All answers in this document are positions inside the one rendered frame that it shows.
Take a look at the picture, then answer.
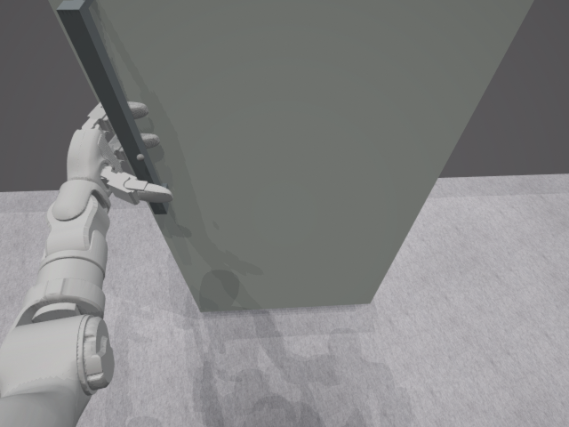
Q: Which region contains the left robot hand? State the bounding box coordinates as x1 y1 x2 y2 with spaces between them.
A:
67 101 173 205

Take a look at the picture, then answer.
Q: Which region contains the handle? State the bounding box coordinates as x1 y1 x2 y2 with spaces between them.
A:
56 0 169 214

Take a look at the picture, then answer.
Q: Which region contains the robot left forearm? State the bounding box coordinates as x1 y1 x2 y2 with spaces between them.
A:
0 180 111 398

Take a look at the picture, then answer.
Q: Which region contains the left robot upper arm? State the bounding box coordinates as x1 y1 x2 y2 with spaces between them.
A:
0 314 115 427

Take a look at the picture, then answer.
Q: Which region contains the fridge door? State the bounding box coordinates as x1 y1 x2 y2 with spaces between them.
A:
48 0 534 312

